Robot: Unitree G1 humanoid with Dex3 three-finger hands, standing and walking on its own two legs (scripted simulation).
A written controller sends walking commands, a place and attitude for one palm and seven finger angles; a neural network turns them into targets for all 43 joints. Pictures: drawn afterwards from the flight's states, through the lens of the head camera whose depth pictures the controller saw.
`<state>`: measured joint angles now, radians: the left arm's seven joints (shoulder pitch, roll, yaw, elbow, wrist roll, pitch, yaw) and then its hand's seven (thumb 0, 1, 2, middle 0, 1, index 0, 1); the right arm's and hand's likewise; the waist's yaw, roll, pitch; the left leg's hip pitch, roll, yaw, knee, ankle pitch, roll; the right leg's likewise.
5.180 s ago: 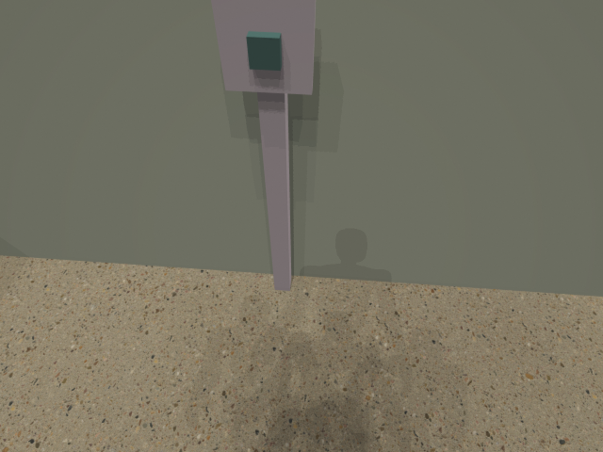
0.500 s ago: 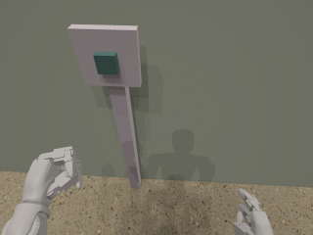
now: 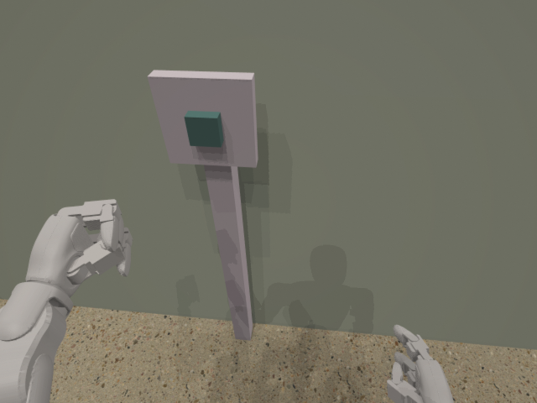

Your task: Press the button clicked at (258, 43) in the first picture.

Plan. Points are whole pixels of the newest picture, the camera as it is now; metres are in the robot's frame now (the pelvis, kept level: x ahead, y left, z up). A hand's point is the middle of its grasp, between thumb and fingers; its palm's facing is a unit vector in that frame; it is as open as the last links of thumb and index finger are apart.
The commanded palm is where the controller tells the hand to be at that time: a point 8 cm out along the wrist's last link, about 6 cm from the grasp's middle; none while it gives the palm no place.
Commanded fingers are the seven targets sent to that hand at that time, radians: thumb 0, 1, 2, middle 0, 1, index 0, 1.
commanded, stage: raise the hand and make a fist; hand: left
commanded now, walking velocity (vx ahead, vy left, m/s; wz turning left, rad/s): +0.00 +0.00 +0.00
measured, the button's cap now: (205, 128) +0.52 +0.18 +0.18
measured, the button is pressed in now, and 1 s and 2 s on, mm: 0 0 0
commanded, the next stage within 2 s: aim a knuckle at the button in 0.36 s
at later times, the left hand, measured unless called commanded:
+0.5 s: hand (132, 261) +0.23 +0.19 +0.17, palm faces +0.06 -0.99 -0.09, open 3.1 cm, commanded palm +0.20 +0.24 +0.18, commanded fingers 0.00 0.90 0.90 -1.30 -1.50 -1.30 -1.50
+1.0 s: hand (168, 213) +0.31 +0.18 +0.16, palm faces +0.04 -1.00 -0.03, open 3.1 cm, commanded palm +0.29 +0.23 +0.16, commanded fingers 0.00 0.90 0.90 -1.30 -1.50 -1.30 -1.50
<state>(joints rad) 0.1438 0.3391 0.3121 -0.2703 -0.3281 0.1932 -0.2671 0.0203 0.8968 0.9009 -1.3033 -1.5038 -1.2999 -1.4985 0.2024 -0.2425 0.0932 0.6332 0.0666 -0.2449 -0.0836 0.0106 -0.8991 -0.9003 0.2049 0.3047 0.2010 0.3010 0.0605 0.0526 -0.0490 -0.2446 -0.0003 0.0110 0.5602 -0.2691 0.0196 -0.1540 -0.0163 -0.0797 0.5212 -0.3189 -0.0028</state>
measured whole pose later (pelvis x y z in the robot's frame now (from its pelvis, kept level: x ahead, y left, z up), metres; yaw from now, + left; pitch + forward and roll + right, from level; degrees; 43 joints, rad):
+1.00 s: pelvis +0.00 -0.02 +0.00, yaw -1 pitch -2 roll +0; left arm -0.15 0.31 0.27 0.09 -0.27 0.15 -0.22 0.02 0.90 0.90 -1.30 -1.50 -1.30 -1.50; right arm 0.21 -0.26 0.06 0.66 0.07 -0.22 -0.09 0.01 -0.90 -0.90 0.20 0.30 0.20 0.30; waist 0.03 0.05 -0.03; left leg -0.24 0.02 0.02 0.52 -0.25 0.00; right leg -0.17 0.00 -0.07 0.52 -0.31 -0.02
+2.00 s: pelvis +0.00 -0.01 +0.00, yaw -3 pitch +2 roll +0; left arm -0.52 0.31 0.28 0.62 -0.19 -0.05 -0.13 0.02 0.90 0.90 -1.30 -1.50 -1.30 -1.50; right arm 0.34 -0.27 0.02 0.68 0.07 -0.07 -0.06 0.01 -0.90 -0.90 0.20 0.30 0.20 0.30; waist -0.04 0.03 -0.04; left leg -0.32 0.03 0.06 0.54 -0.26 0.01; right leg -0.26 0.01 -0.03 0.53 -0.30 -0.01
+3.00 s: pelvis +0.01 -0.01 +0.00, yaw -3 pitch +6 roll -1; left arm -0.78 0.35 0.30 0.93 -0.13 -0.13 -0.13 -0.02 0.86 0.91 -1.30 -1.50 -1.30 -1.50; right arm 0.36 -0.27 0.03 0.69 0.05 -0.05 -0.05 0.01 -0.90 -0.90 0.20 0.30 0.20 0.30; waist -0.07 0.03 -0.05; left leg -0.42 0.03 0.05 0.60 -0.28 0.01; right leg -0.35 0.01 -0.04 0.57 -0.32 -0.01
